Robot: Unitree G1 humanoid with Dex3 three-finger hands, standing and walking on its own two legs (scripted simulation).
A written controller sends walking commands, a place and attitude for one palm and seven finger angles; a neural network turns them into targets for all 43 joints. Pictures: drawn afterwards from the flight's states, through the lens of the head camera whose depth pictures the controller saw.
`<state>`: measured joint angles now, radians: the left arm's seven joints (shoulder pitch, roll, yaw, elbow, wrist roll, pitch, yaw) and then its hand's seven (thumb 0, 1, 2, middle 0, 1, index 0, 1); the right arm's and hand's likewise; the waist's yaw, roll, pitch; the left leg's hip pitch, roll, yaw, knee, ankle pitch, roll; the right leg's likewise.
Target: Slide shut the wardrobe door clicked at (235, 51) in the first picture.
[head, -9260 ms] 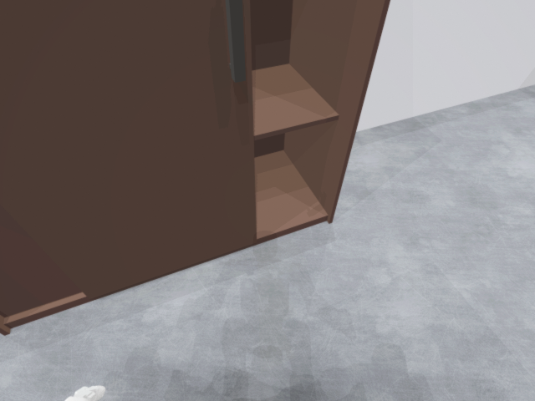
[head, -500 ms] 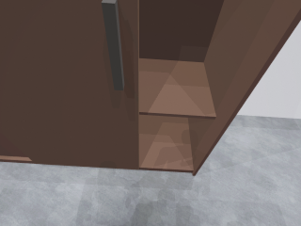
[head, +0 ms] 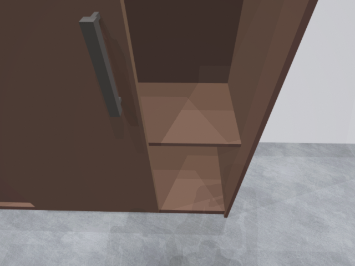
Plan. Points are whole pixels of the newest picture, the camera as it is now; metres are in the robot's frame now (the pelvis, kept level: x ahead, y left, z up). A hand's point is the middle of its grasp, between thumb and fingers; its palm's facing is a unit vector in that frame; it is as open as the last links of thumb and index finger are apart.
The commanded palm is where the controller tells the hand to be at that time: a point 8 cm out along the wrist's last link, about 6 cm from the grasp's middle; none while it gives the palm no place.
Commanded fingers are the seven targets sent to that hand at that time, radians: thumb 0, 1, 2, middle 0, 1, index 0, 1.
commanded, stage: come to a stop and stand still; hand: left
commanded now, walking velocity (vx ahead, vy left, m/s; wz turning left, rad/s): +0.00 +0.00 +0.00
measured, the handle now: (107, 69) +0.50 +0.19 +0.20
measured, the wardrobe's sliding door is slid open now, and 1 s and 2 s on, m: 0.37 0.37 0.37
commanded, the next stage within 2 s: look again from close up in 0.66 s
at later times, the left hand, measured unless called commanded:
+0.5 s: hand out of the picture +0.00 +0.16 -0.18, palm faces +0.06 -0.98 -0.19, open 7.4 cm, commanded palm none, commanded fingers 0.00 0.90 0.90 -0.20 -0.30 -0.20 -0.30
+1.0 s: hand out of the picture +0.05 +0.22 -0.19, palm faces +0.02 -0.97 -0.24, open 7.4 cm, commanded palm none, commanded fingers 0.00 0.90 0.90 -0.20 -0.30 -0.20 -0.30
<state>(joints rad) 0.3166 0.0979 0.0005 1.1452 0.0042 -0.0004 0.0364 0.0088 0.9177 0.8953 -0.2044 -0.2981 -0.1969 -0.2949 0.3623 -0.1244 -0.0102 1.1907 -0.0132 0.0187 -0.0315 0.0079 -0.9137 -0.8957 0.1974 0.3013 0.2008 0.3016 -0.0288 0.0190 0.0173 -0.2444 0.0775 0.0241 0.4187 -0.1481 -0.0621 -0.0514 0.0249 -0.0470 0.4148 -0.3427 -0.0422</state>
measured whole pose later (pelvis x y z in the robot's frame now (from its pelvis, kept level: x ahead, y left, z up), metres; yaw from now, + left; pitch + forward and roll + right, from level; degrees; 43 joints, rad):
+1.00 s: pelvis +0.02 +0.04 -0.02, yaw -1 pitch -1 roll +0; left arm 0.30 0.17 0.00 1.01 0.02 -0.02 0.06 0.00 0.91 0.90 -0.20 -0.30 -0.20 -0.29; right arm 0.28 -0.18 -0.01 1.02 -0.01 0.00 -0.03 0.01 -0.92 -0.90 0.20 0.30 0.20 0.30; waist -0.01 0.00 0.02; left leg -0.33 0.02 0.05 0.65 -0.30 0.01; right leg -0.10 -0.03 -0.01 0.57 -0.47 0.00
